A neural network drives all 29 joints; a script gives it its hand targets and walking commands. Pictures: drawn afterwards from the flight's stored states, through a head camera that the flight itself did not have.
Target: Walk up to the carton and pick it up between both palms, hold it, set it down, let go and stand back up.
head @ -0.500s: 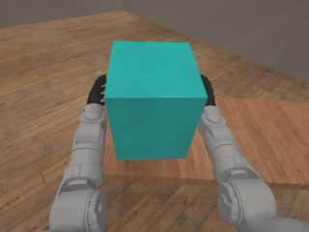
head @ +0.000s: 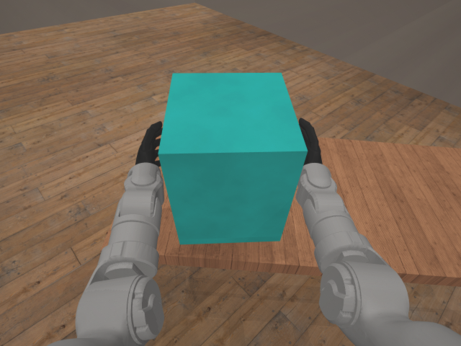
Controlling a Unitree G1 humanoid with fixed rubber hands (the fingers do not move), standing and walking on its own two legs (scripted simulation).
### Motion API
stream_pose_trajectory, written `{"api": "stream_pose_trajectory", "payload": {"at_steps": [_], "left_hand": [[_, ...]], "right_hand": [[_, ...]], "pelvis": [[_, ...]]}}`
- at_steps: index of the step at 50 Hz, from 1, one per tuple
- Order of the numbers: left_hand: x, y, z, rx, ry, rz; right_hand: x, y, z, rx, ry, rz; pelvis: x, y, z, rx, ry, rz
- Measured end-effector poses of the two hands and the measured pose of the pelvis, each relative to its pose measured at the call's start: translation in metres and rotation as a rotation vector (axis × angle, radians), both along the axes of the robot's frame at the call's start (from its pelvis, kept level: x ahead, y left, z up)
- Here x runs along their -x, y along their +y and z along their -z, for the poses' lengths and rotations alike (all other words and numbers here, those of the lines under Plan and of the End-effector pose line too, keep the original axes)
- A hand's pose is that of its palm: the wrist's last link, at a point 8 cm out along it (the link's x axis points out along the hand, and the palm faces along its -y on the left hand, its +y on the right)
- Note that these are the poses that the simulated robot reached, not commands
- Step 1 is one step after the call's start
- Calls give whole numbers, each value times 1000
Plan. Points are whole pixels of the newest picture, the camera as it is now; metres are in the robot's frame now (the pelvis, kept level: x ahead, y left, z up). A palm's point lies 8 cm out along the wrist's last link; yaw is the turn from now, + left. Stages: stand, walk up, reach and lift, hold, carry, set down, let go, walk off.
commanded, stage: set down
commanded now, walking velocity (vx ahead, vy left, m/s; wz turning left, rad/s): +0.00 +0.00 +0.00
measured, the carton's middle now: (229, 161) +0.42 +0.01 +0.12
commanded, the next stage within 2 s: none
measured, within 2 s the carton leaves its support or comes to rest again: rests again in 1.28 s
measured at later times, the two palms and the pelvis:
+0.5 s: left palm (156, 173) +0.41 +0.15 +0.09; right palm (305, 173) +0.41 -0.14 +0.10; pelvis +0.01 +0.00 +0.00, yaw -1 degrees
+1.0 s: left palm (164, 180) +0.42 +0.14 +0.05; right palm (305, 181) +0.42 -0.15 +0.06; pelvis +0.02 +0.00 +0.00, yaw -1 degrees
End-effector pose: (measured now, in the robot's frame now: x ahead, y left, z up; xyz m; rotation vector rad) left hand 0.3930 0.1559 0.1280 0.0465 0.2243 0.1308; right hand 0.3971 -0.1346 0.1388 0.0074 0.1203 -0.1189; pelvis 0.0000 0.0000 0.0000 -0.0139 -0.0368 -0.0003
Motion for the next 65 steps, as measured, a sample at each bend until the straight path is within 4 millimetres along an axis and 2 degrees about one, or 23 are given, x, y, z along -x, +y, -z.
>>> {"api": "stream_pose_trajectory", "payload": {"at_steps": [19, 38, 65], "left_hand": [[-11, -4, 31, 8, 39, 11], [-23, -13, 55, 16, 75, 16], [-35, -23, 101, 5, 108, 26]], "right_hand": [[-6, -5, 34, 2, 35, 15], [-17, -13, 55, 16, 66, 18], [-26, -23, 99, 35, 99, 25]], "pelvis": [[-9, 3, 0, 0, 60, 14], [-16, 1, 1, -2, 137, 19], [-20, -1, 6, -3, 303, 28]]}}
